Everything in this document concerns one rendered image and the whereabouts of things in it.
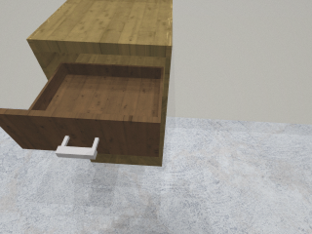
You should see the drawer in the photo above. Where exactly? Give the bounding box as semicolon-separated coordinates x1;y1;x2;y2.
0;61;164;157

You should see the cabinet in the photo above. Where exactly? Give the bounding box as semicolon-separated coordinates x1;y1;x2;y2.
26;0;173;167

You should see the handle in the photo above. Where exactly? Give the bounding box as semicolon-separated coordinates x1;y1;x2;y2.
55;136;99;160

